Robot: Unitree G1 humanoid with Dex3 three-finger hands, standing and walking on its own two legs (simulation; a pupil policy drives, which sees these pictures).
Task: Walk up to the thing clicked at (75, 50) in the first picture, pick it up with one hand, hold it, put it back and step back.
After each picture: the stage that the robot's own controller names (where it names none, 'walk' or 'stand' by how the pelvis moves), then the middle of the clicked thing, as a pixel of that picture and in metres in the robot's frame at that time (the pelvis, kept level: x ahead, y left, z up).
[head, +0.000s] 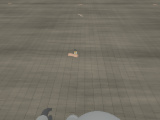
stand; (75, 52) +1.36 +0.38 -0.72
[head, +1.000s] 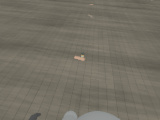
walk; (82, 55) +1.26 +0.16 -0.70
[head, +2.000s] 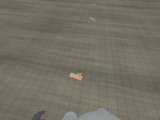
walk; (79, 73) +0.78 +0.17 -0.71
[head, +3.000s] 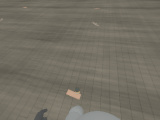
walk; (77, 90) +0.49 +0.22 -0.69
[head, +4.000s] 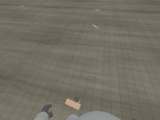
stand; (77, 100) +0.36 +0.17 -0.72
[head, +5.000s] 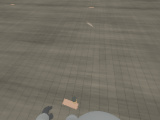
stand; (74, 100) +0.35 +0.19 -0.72
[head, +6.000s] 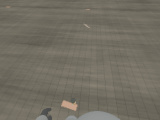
stand; (73, 101) +0.34 +0.20 -0.72
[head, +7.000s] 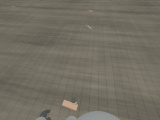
stand; (74, 101) +0.36 +0.18 -0.73
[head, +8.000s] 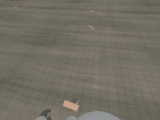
stand; (74, 101) +0.35 +0.18 -0.73
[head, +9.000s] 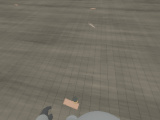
go down; (75, 100) +0.36 +0.18 -0.73
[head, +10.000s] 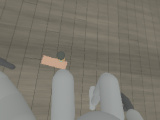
go down; (61, 57) +0.45 +0.22 -0.30
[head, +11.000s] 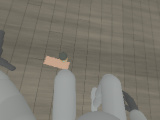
approach; (63, 57) +0.44 +0.23 -0.29
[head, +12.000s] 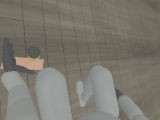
close in; (34, 54) +0.42 +0.27 -0.22
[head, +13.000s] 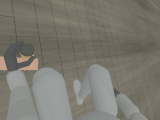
close; (27, 53) +0.42 +0.28 -0.22
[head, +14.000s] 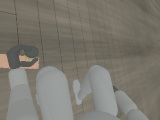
lift; (31, 54) +0.40 +0.27 -0.23
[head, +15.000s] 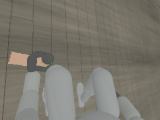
lift; (47, 60) +0.36 +0.23 -0.20
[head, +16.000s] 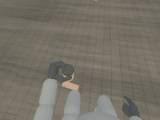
lift; (68, 73) +0.33 +0.16 +0.01
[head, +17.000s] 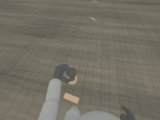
hold; (71, 76) +0.33 +0.14 +0.00
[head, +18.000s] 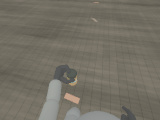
hold; (72, 77) +0.32 +0.15 +0.00
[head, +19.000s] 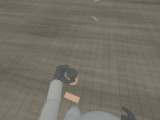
hold; (72, 77) +0.32 +0.14 -0.01
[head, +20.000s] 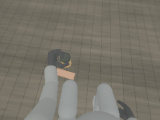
crouch; (66, 60) +0.42 +0.18 -0.08
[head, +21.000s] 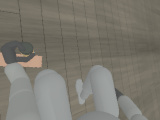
lower; (27, 51) +0.42 +0.29 -0.23
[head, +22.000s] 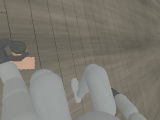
lower; (19, 51) +0.42 +0.30 -0.23
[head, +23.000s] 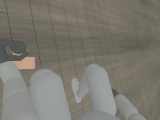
lower; (19, 50) +0.42 +0.30 -0.23
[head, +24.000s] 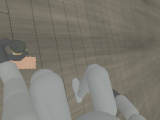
lower; (19, 50) +0.43 +0.30 -0.22
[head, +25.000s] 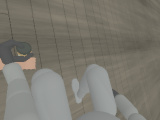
loosen; (24, 51) +0.43 +0.28 -0.23
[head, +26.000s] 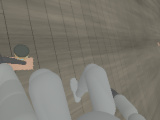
withdraw; (21, 53) +0.42 +0.28 -0.23
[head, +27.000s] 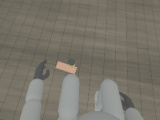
walk; (71, 63) +0.46 +0.20 -0.38
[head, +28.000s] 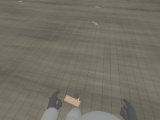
stand; (76, 97) +0.39 +0.14 -0.66
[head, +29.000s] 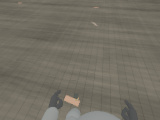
stand; (76, 97) +0.40 +0.16 -0.67
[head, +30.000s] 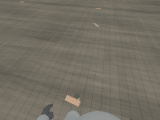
stand; (77, 97) +0.39 +0.15 -0.70
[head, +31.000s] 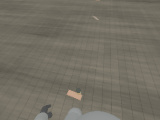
walk; (78, 91) +0.42 +0.15 -0.71
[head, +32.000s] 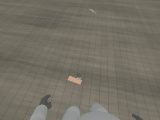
walk; (78, 76) +0.61 +0.13 -0.71
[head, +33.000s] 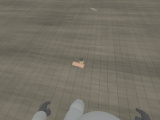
walk; (81, 61) +0.94 +0.23 -0.69
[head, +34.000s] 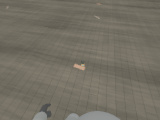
stand; (82, 64) +1.00 +0.16 -0.71
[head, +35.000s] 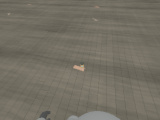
stand; (82, 65) +1.03 +0.19 -0.73
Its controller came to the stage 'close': yes
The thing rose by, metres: 0.70
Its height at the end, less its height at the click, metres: +0.00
